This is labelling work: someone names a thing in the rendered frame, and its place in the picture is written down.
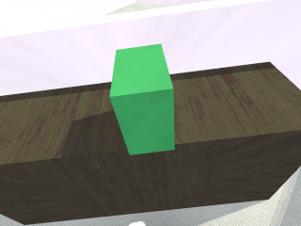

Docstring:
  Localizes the carton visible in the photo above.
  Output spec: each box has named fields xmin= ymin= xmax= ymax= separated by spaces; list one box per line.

xmin=109 ymin=43 xmax=175 ymax=155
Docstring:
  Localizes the pedestal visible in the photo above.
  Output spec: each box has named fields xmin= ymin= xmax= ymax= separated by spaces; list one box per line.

xmin=0 ymin=61 xmax=301 ymax=225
